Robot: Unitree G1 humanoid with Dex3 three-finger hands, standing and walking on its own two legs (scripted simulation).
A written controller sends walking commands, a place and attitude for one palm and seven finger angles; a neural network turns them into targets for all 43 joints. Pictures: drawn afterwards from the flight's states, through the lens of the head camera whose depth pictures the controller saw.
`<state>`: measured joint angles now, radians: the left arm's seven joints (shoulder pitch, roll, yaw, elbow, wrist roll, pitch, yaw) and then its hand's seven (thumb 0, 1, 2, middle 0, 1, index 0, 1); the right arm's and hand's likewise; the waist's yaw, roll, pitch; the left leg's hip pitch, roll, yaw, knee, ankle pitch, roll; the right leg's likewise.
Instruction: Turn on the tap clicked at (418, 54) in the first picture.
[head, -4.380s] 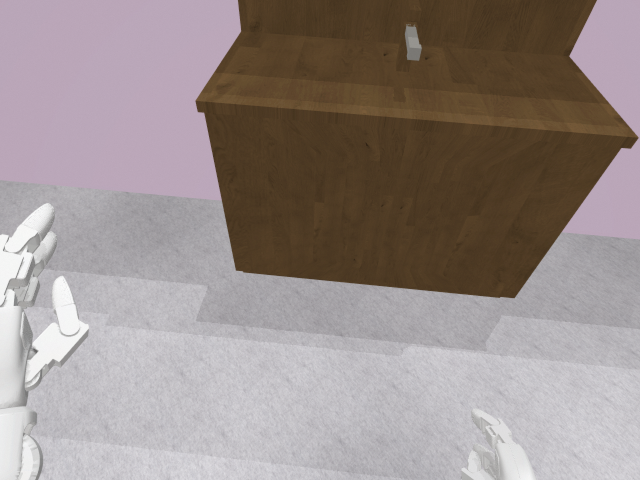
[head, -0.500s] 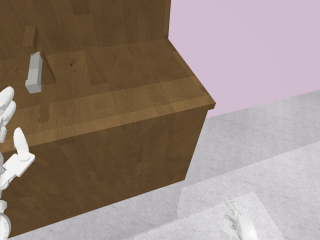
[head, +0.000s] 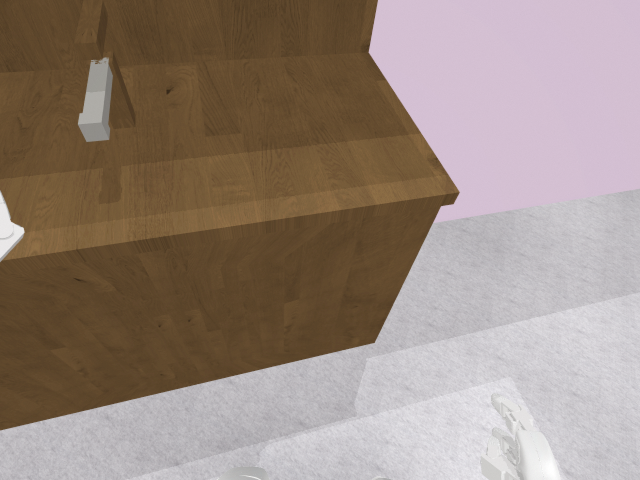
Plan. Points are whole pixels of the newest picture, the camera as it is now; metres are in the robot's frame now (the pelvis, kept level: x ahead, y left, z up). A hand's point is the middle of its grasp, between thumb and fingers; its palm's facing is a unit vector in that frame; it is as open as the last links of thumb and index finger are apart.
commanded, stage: come to a stop and stand still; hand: left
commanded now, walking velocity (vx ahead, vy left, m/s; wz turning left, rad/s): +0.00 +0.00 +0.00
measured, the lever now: (94, 126) +0.47 +0.38 +0.13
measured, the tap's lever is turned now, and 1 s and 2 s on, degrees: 0 0 0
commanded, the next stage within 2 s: look again from close up in 1.24 s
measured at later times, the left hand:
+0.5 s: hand (7, 286) +0.21 +0.30 +0.18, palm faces +0.47 -0.83 -0.30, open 7.4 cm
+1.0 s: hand (73, 248) +0.26 +0.28 +0.17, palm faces +0.42 -0.83 -0.38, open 7.4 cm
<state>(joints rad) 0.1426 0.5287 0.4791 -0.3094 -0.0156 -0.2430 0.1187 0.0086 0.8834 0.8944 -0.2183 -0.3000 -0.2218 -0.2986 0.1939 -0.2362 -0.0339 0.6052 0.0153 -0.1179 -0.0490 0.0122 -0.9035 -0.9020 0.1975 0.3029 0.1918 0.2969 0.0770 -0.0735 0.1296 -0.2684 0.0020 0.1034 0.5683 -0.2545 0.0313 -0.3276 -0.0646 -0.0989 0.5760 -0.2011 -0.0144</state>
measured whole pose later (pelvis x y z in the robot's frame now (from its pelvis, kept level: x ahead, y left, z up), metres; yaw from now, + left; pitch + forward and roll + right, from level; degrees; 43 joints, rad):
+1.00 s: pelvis +0.05 +0.02 +0.01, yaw +3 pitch +0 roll -1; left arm 0.41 0.35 0.34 -0.43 -0.04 -0.20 0.11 0.01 0.89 0.90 -0.21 -0.30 -0.21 -0.30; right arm 0.20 -0.20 0.02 0.57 0.00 -0.10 -0.04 0.01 -0.90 -0.90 0.20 0.30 0.20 0.30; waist 0.01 0.00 0.04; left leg -0.20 -0.02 0.06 0.44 -0.25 0.05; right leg -0.22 0.01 0.02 0.39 -0.18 0.01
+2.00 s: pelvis +0.07 +0.01 +0.01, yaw +4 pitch +0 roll +0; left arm 0.42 0.34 0.33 -0.41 -0.03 -0.17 0.14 0.01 0.89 0.90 -0.21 -0.30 -0.21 -0.30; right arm 0.24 -0.18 0.03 0.60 0.01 -0.07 -0.06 0.01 -0.90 -0.90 0.20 0.30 0.20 0.30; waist 0.01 -0.01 -0.01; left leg -0.20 -0.03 0.04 0.51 -0.31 0.05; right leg -0.24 0.01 0.00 0.51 -0.28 0.00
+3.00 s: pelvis +0.22 +0.01 +0.01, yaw +1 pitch +0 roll -1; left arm 0.41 0.34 0.35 -0.48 -0.04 -0.16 0.16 0.01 0.90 0.90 -0.20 -0.30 -0.21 -0.30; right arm 0.18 -0.16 0.04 0.59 0.01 -0.12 -0.05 0.01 -0.90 -0.90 0.20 0.30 0.20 0.30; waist 0.04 -0.01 0.04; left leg -0.29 0.01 0.02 0.48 -0.20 0.01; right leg -0.23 0.02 -0.01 0.47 -0.24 -0.01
